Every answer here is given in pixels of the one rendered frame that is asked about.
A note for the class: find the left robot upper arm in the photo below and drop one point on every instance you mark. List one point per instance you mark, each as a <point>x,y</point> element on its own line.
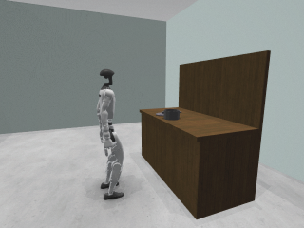
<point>98,107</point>

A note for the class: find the right robot forearm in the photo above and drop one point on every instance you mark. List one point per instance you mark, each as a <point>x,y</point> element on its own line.
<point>104,121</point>

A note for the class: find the left robot hand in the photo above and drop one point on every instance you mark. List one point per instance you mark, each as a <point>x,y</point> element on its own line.
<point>101,136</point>

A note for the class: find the right robot upper arm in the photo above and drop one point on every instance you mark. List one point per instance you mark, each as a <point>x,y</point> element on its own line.
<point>108,95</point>

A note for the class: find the left robot forearm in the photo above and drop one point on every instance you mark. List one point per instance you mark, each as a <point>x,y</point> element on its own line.
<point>99,118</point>

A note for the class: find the pot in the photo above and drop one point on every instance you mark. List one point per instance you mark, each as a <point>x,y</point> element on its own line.
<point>171,114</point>

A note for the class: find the robot left foot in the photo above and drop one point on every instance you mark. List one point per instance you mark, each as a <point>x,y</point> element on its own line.
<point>104,186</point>

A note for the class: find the right robot hand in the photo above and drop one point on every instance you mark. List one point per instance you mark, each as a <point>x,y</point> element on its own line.
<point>108,144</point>

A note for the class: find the table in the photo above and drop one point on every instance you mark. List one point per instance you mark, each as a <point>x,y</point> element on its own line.
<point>209,157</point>

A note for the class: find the robot right shin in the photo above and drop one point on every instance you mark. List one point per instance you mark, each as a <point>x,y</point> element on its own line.
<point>114,177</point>

